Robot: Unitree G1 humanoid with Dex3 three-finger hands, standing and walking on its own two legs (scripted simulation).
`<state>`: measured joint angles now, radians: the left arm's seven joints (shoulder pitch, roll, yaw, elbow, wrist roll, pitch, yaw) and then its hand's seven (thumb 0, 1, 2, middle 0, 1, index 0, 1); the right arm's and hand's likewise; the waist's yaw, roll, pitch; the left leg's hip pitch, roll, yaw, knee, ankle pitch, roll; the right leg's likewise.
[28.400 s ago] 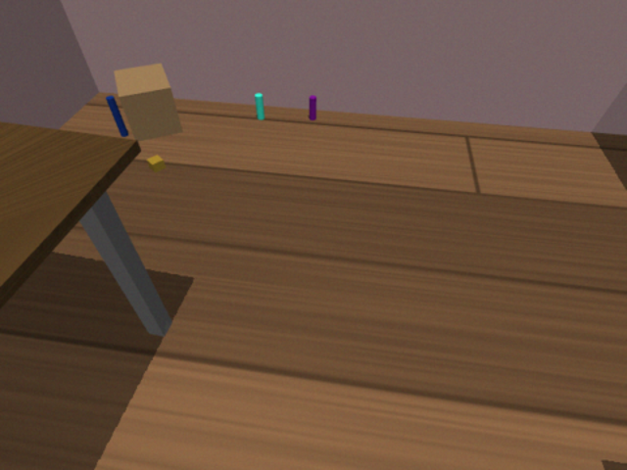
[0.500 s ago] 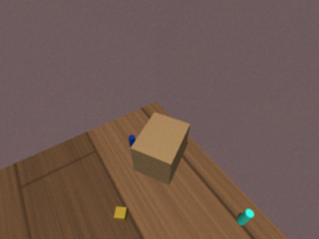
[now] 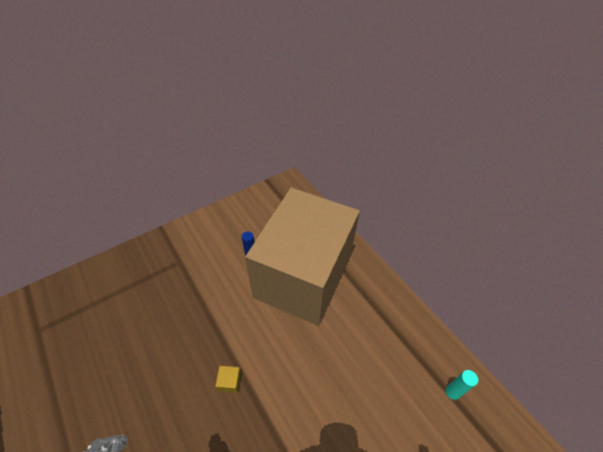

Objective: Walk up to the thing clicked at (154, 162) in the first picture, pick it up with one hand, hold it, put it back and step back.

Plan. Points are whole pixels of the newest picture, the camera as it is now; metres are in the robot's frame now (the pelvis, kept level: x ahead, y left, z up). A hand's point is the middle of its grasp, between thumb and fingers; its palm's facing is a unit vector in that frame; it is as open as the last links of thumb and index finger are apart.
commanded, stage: rise first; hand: left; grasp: from above
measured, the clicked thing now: (228, 379) +0.44 +0.24 -0.75
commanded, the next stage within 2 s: none
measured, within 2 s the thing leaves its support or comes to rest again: neither
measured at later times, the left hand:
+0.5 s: hand out of the picture +0.15 +0.26 -0.22, palm faces -0.12 -0.90 -0.42, open 14.1 cm
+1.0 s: hand out of the picture +0.14 +0.27 -0.27, palm faces -0.25 -0.83 -0.51, open 14.3 cm
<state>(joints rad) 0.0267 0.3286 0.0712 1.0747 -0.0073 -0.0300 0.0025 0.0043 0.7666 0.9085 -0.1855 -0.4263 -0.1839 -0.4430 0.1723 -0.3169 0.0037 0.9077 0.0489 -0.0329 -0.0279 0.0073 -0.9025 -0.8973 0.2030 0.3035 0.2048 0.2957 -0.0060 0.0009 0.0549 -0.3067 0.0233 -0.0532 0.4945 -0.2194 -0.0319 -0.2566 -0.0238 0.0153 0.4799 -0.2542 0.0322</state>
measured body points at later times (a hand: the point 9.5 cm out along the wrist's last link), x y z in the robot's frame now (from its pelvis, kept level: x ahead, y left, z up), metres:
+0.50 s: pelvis +0.00 +0.01 -0.07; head +0.10 +0.03 +0.37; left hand +0.16 +0.31 -0.19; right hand +0.16 -0.25 -0.17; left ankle +0.02 +0.14 -0.74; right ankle +0.00 -0.14 -0.74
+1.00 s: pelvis -0.01 +0.01 -0.13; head +0.12 +0.03 +0.30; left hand +0.15 +0.31 -0.24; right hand +0.18 -0.23 -0.22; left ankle +0.02 +0.14 -0.74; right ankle +0.00 -0.14 -0.74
